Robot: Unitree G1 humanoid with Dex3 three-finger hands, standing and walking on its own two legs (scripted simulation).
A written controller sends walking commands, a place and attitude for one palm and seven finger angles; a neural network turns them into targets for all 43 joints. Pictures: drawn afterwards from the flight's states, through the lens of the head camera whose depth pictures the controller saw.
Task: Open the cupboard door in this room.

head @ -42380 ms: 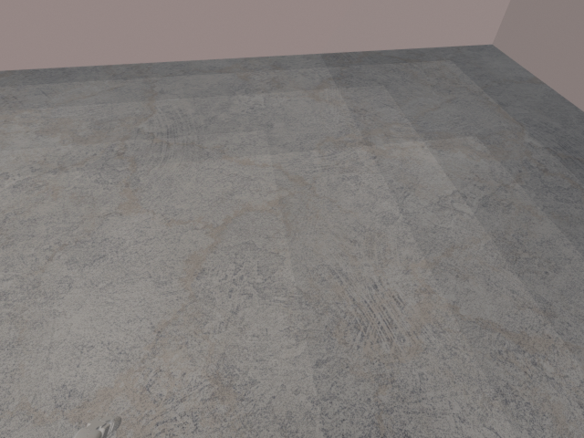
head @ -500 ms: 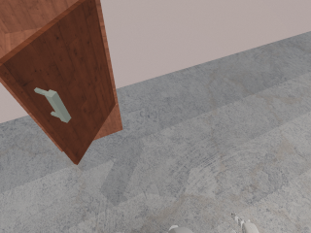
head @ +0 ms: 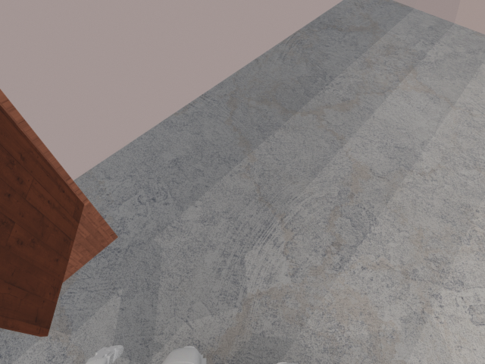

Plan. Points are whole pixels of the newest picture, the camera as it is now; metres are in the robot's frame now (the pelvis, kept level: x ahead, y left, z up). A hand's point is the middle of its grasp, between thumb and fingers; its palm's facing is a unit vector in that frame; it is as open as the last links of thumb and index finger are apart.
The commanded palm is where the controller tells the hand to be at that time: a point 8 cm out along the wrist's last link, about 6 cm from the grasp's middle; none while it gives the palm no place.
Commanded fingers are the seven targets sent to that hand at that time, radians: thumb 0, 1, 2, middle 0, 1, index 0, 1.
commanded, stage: walk to a spot facing it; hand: left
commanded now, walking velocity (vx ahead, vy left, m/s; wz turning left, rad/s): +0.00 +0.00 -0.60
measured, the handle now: out of the picture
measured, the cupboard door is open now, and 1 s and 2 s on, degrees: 45 45 45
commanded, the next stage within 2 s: turn to face it in 1.62 s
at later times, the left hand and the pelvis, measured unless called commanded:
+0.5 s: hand (171, 320) +0.20 +0.14 -0.15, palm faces -0.25 -0.93 -0.26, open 7.4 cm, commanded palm none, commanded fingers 0.00 0.90 0.90 -0.20 -0.30 -0.20 -0.30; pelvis +0.08 -0.03 +0.00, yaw -17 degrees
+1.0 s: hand (244, 200) +0.47 +0.02 -0.15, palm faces -0.56 -0.81 -0.19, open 7.4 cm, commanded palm none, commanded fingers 0.00 0.90 0.90 -0.20 -0.30 -0.20 -0.30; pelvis +0.26 -0.09 +0.01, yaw -35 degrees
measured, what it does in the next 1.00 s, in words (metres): walks ahead, turning right: left foot, then right foot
